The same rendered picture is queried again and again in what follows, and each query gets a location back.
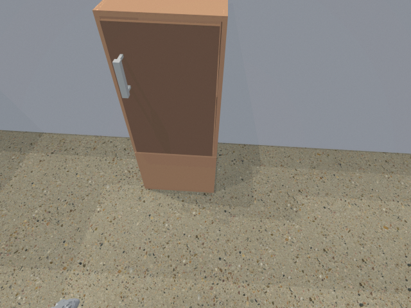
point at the cupboard door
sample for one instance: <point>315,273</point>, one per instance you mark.
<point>172,70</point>

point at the handle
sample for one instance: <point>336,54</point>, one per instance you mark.
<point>120,75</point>

